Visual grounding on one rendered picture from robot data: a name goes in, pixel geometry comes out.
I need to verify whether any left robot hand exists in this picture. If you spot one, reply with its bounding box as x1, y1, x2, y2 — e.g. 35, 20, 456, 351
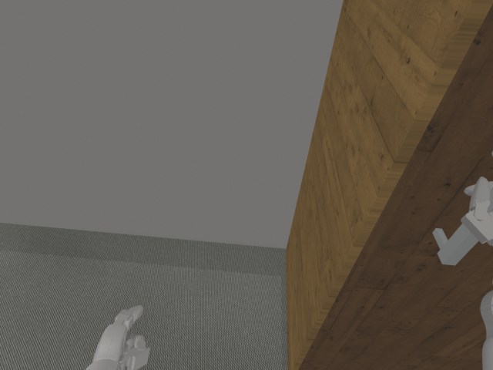
92, 305, 150, 370

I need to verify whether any right robot hand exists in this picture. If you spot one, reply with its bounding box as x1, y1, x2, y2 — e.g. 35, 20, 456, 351
461, 151, 493, 247

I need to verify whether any handle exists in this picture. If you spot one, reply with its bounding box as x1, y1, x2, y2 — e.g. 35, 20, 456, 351
432, 187, 493, 265

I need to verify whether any wardrobe door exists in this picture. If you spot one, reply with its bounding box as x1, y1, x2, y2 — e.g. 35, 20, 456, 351
298, 4, 493, 370

